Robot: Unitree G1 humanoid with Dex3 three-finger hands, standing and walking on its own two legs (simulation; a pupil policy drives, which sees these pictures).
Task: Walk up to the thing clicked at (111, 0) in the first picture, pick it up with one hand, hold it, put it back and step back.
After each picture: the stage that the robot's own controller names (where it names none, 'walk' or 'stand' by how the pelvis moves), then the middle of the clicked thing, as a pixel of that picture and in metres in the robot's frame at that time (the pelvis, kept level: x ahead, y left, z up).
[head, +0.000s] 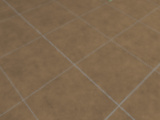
stand; out of the picture +2.33 -0.51 -0.72
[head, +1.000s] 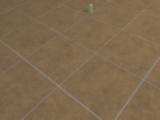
walk; (90, 8) +2.22 -0.05 -0.70
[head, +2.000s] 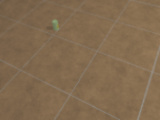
walk; (55, 25) +1.57 +0.33 -0.72
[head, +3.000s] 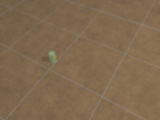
walk; (52, 57) +1.06 +0.32 -0.72
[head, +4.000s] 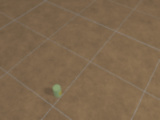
walk; (57, 90) +0.66 +0.22 -0.71
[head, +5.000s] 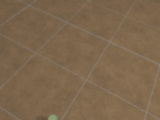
stand; out of the picture +0.39 +0.13 -0.71
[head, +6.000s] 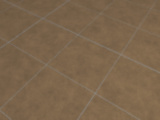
stand; out of the picture +0.34 +0.14 -0.72
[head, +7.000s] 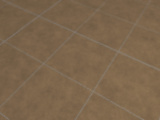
stand; out of the picture +0.33 +0.15 -0.73
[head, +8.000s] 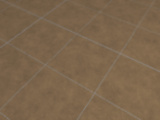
stand; out of the picture +0.33 +0.15 -0.73
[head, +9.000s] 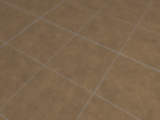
stand; out of the picture +0.32 +0.16 -0.73
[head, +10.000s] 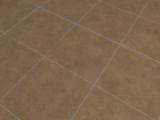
go down; out of the picture +0.33 +0.15 -0.72
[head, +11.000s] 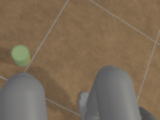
go down; (21, 56) +0.42 +0.17 -0.29
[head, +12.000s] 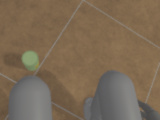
close in; (31, 61) +0.42 +0.16 -0.31
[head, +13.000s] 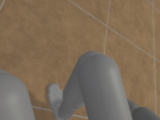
close in; out of the picture +0.42 +0.20 -0.23
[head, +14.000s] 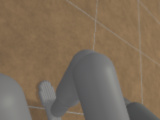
close; out of the picture +0.42 +0.22 -0.23
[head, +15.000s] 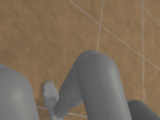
lift; out of the picture +0.37 +0.19 -0.23
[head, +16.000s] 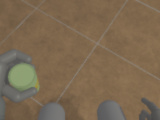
lift; (25, 81) +0.31 +0.17 +0.00
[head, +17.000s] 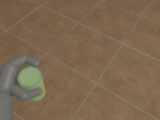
hold; (33, 85) +0.31 +0.16 +0.03
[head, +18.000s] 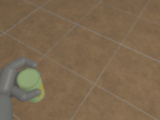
hold; (32, 86) +0.31 +0.16 +0.02
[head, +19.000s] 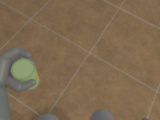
crouch; (26, 75) +0.36 +0.17 -0.04
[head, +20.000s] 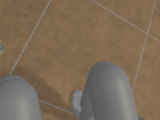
lower; out of the picture +0.44 +0.21 -0.14
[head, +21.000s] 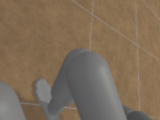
lower; out of the picture +0.42 +0.23 -0.23
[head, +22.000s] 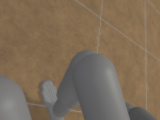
lower; out of the picture +0.41 +0.24 -0.23
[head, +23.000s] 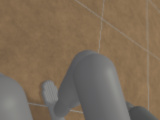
lower; out of the picture +0.41 +0.24 -0.22
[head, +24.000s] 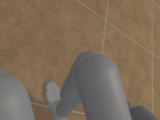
lower; out of the picture +0.41 +0.24 -0.22
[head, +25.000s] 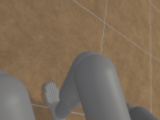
open; out of the picture +0.40 +0.22 -0.23
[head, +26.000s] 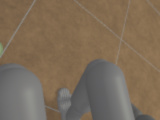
stand; out of the picture +0.40 +0.20 -0.25
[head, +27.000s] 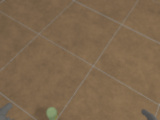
stand; (52, 114) +0.34 +0.14 -0.60
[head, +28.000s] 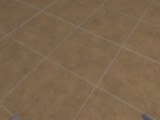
stand; out of the picture +0.34 +0.15 -0.67
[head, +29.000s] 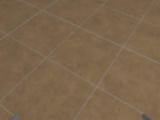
stand; out of the picture +0.33 +0.14 -0.67
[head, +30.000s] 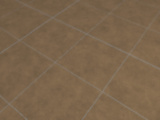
stand; out of the picture +0.35 +0.13 -0.72
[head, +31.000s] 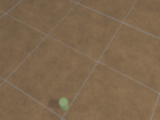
walk; (63, 104) +0.42 +0.11 -0.70
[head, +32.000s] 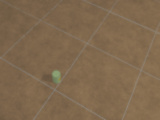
walk; (56, 77) +0.66 +0.13 -0.70
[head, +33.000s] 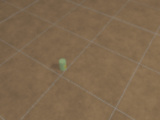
stand; (62, 64) +0.97 +0.20 -0.70
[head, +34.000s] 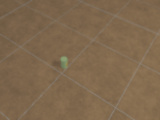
stand; (64, 62) +0.97 +0.15 -0.72
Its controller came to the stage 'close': yes
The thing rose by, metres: 0.73
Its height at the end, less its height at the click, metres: +0.00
